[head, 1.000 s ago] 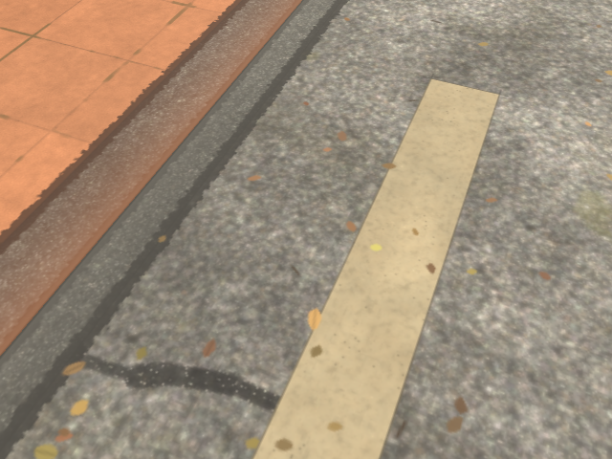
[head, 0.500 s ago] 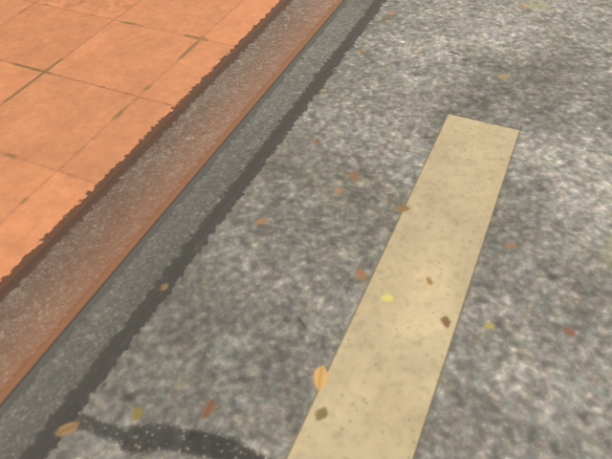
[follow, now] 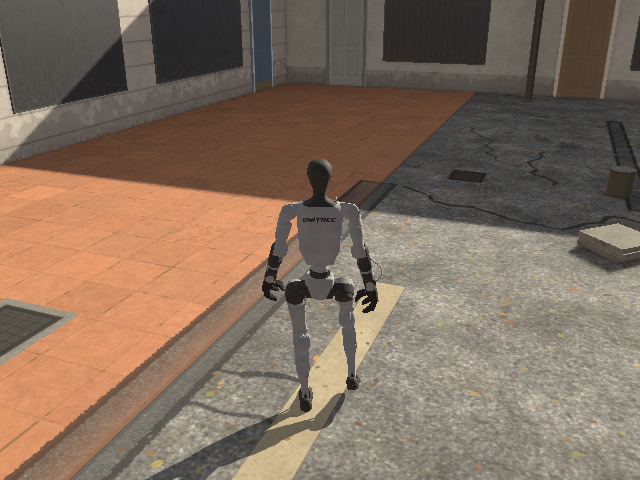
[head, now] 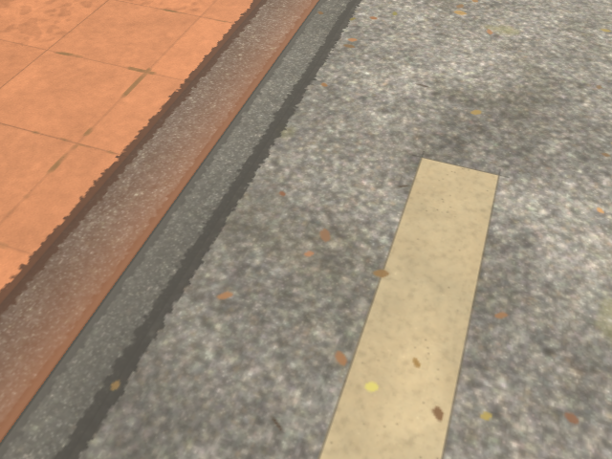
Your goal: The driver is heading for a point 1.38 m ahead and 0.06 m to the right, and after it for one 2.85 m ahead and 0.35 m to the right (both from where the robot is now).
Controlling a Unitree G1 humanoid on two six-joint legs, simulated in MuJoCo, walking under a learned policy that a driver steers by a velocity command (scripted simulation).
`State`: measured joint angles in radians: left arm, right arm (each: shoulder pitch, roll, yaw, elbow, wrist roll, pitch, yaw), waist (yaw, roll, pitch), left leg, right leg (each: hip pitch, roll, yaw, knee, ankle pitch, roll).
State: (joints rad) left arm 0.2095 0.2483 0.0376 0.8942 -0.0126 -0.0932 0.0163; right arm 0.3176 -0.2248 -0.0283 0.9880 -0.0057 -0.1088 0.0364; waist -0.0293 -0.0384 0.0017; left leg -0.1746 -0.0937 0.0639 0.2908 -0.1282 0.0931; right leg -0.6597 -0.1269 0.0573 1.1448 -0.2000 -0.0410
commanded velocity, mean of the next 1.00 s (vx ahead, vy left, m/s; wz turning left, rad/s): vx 0.50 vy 0.00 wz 0.00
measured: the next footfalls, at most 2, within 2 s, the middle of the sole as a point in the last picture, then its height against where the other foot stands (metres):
right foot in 0.30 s outside the picture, level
left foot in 0.86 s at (277, 402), level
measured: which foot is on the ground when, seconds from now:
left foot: down 0.00-0.32, up 0.34-0.84, down 0.86-1.00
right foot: up 0.00-0.28, down 0.30-0.86, up 0.88-1.00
